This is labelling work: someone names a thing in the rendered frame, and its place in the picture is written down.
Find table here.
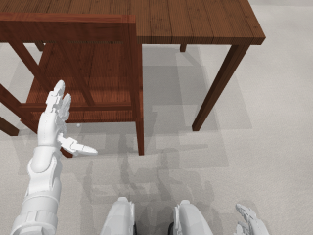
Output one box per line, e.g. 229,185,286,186
0,0,266,136

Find left robot thigh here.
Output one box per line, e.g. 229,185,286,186
100,200,135,235

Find chair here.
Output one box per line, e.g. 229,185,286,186
0,12,145,158

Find robot right hand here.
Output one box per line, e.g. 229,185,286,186
233,204,269,235

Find robot left hand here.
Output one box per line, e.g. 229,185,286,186
37,80,98,156

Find robot left forearm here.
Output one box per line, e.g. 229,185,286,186
9,145,63,235

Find robot right shin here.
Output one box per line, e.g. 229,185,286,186
173,200,190,235

